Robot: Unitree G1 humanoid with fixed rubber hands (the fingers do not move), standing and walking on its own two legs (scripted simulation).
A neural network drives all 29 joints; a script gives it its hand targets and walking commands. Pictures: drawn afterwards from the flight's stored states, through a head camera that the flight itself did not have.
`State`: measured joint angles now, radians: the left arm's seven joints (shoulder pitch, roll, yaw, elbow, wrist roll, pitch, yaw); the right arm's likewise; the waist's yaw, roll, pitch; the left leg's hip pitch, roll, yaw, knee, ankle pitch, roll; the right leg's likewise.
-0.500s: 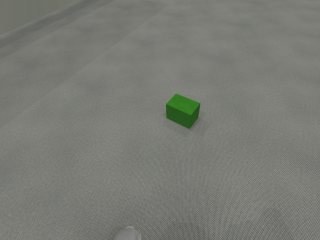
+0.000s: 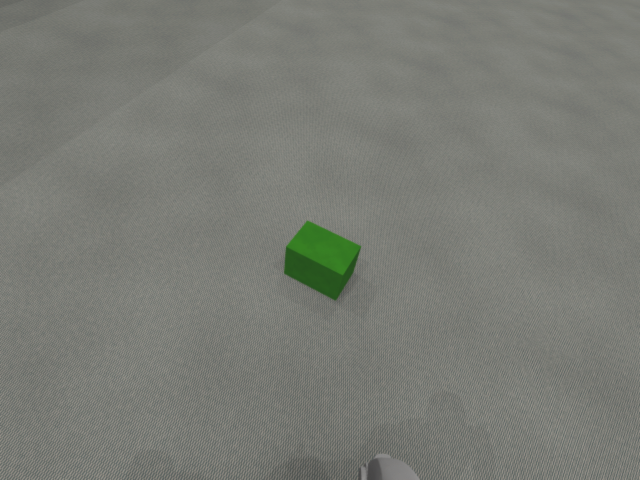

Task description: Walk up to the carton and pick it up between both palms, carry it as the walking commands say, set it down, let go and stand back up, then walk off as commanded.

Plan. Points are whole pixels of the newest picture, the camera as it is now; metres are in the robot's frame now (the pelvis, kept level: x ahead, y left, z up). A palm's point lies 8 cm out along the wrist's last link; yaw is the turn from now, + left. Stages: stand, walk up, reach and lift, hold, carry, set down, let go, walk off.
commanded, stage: walk up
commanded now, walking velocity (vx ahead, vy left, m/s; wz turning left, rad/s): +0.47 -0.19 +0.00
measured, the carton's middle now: (321, 260) +0.97 -0.11 -0.70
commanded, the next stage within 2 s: none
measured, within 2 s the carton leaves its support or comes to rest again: neither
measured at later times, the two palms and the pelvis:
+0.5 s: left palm (181, 440) +0.21 +0.17 -0.11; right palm (508, 386) +0.30 -0.34 -0.15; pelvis +0.23 -0.09 +0.00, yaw +0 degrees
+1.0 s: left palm (184, 315) +0.42 +0.21 -0.16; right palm (476, 338) +0.37 -0.29 -0.12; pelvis +0.38 -0.03 +0.00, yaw -1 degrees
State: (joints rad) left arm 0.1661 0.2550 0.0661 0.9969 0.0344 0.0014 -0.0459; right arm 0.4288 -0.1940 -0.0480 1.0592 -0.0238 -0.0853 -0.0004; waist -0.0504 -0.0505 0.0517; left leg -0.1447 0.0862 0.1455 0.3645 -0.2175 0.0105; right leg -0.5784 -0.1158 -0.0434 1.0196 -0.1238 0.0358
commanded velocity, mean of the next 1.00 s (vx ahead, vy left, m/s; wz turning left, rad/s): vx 0.35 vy -0.02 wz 0.00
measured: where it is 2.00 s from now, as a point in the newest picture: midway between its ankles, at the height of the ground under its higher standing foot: (310, 414)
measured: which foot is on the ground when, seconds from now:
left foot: down 0.00-0.26, up 0.28-0.74, down 0.76-1.00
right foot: up 0.00-0.24, down 0.26-0.76, up 0.78-1.00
